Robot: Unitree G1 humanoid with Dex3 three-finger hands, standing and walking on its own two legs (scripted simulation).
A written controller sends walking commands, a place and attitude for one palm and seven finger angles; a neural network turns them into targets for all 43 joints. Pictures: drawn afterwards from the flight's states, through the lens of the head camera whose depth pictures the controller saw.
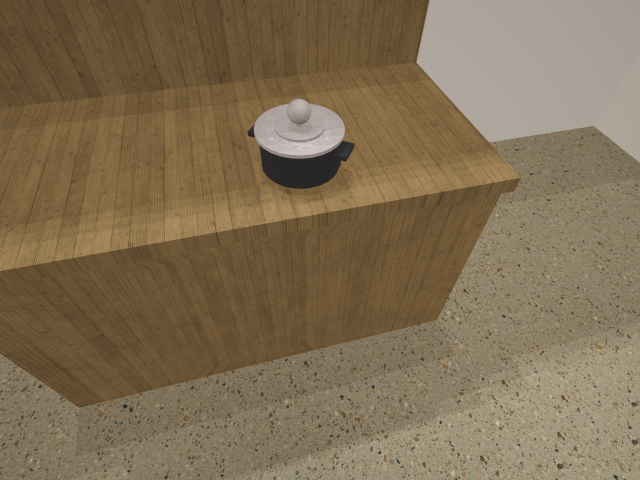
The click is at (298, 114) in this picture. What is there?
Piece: lid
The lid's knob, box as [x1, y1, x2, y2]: [287, 98, 310, 123]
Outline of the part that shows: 294,99 289,103 287,107 287,115 293,122 303,123 310,116 310,107 305,100 299,98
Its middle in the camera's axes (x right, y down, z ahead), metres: -0.04 -0.25 +0.77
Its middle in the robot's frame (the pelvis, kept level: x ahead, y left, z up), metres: +0.75 +0.09 +0.05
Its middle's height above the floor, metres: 0.83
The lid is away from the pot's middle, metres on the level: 0.00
